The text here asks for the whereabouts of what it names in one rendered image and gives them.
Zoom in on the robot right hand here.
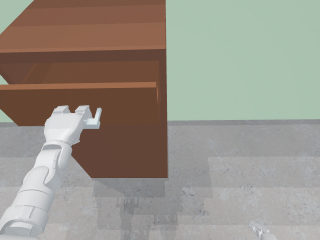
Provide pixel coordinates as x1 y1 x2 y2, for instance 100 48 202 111
248 221 277 240

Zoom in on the robot left forearm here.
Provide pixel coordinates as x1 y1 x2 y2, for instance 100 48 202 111
0 140 72 237

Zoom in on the drawer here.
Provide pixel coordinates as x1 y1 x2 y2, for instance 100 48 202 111
0 60 160 126

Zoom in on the cabinet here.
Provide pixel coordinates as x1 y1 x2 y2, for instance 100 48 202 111
0 0 168 178

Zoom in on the handle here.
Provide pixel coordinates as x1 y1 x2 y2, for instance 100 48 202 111
44 108 102 129

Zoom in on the robot left hand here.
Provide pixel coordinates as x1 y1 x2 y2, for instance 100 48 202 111
44 105 93 146

